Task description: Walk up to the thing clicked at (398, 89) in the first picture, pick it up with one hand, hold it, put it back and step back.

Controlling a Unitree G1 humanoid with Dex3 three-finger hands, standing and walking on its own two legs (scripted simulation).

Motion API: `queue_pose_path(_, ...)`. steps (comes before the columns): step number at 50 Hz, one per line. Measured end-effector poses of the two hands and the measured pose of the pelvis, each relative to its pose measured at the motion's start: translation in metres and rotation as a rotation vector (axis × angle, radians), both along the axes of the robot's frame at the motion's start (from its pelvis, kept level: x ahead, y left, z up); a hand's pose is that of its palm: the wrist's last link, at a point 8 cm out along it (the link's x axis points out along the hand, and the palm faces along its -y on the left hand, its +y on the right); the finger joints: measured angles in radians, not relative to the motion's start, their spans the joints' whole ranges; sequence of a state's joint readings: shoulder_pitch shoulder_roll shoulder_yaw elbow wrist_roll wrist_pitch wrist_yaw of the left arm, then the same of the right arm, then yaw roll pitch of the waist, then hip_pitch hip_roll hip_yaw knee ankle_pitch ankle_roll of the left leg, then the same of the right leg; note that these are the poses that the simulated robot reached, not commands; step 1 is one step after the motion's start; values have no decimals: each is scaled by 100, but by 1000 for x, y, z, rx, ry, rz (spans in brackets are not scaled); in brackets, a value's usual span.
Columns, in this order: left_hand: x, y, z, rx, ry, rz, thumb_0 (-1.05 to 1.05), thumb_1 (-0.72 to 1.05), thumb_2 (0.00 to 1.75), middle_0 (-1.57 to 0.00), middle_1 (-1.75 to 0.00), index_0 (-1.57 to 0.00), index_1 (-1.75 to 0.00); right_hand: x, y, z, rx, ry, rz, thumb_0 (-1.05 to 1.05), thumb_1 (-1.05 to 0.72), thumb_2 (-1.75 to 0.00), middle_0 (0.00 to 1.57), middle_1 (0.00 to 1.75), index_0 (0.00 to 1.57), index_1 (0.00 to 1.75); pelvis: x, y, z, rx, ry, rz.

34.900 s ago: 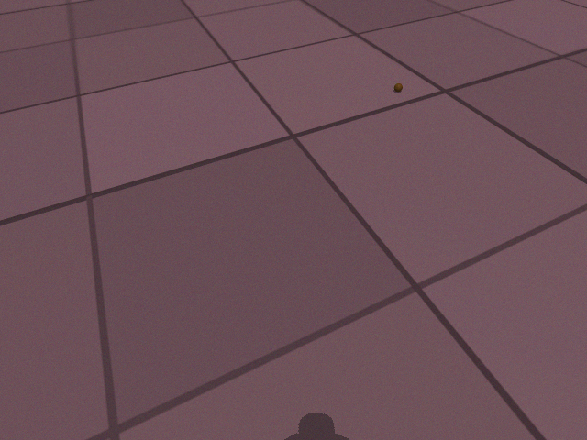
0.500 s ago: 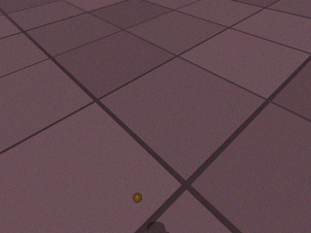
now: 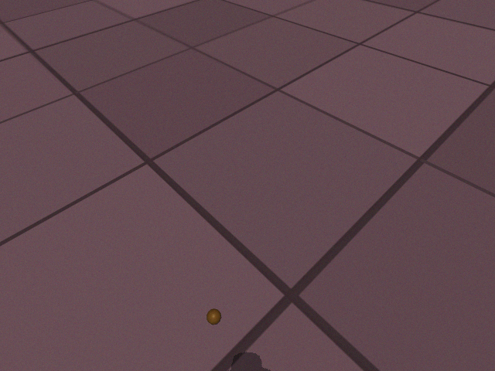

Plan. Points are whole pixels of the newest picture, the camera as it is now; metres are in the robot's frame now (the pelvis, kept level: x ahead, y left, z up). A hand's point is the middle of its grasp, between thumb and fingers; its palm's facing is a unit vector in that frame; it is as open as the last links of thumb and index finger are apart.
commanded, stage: stand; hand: left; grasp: from above
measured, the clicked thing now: (213, 316) +0.46 +0.20 -0.75
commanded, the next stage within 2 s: step back in 1.32 s
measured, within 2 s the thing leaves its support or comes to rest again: neither
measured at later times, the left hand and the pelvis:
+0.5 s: hand out of the picture +0.08 +0.24 -0.16, palm faces +0.03 -0.94 -0.34, open 7.4 cm; pelvis +0.01 +0.00 +0.00, yaw +0 degrees
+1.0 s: hand out of the picture +0.09 +0.24 -0.16, palm faces +0.01 -0.94 -0.34, open 7.4 cm; pelvis +0.01 +0.00 +0.00, yaw +0 degrees
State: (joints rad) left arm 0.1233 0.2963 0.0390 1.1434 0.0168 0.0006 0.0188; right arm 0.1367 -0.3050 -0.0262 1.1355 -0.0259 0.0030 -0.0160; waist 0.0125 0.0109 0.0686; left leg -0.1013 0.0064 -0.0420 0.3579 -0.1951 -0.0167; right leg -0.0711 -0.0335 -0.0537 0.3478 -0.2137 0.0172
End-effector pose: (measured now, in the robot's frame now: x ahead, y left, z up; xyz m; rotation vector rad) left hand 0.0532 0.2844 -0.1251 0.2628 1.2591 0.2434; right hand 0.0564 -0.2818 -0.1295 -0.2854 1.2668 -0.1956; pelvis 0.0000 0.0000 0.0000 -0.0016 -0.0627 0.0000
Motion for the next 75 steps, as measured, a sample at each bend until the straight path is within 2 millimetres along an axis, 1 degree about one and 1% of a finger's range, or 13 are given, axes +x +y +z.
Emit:
queue_pose_path(24,20,1,6,11,-19,-12,1,90,90,-20,-30,-21,-30,19,-7,3,-4,-23,14,1,-90,-90,20,30,20,30,8,-4,1,1,13,0)
queue_pose_path(40,19,1,4,5,1,-20,1,90,90,-20,-30,-21,-30,18,-10,4,-8,-2,12,1,-90,-90,20,30,20,30,11,-4,2,1,26,0)
queue_pose_path(60,30,3,8,13,-34,-35,1,90,90,-20,-30,-21,-30,23,-13,6,-10,-22,18,1,-90,-90,20,30,20,30,13,-5,2,4,23,0)
queue_pose_path(67,28,3,9,13,-40,-30,1,90,90,-20,-30,-21,-30,21,-15,5,-9,-24,18,1,-90,-90,20,30,20,30,9,-6,1,4,24,1)
queue_pose_path(71,22,12,6,29,-40,-17,1,90,90,-20,-30,-21,-30,19,-19,3,-18,-26,16,1,-90,-90,20,30,20,30,-6,-4,-3,-7,24,4)
queue_pose_path(75,15,28,2,49,-30,-34,1,90,90,-20,-30,-21,-30,8,-20,3,-44,-13,15,1,-90,-90,20,30,20,30,-22,6,-8,-1,24,2)
